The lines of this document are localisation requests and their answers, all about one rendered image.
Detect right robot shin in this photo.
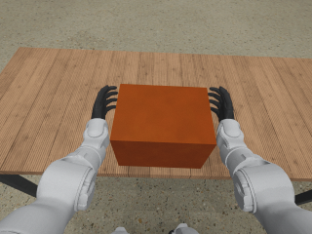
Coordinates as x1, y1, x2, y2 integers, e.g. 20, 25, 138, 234
175, 223, 188, 230

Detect carton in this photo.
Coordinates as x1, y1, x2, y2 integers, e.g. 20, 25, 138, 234
109, 84, 216, 169

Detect right robot upper arm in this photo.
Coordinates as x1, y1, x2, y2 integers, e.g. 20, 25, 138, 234
233, 163, 312, 234

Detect right robot hand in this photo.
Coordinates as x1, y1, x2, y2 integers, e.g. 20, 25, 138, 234
208, 86, 235, 123

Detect right robot forearm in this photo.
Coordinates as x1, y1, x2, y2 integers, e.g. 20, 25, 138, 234
215, 119, 295, 201

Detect robot shin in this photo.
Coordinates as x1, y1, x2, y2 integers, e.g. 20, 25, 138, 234
175, 223, 188, 230
115, 227, 127, 232

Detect left robot upper arm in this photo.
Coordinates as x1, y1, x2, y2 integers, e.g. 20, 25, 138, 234
0, 160, 97, 234

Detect left robot shin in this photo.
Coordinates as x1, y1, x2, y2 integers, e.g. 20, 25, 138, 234
115, 227, 127, 232

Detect left robot hand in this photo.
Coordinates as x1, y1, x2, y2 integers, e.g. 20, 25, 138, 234
91, 85, 118, 120

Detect left robot forearm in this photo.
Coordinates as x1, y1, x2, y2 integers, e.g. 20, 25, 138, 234
36, 118, 110, 198

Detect table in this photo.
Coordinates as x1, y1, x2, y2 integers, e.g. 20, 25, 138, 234
0, 47, 312, 206

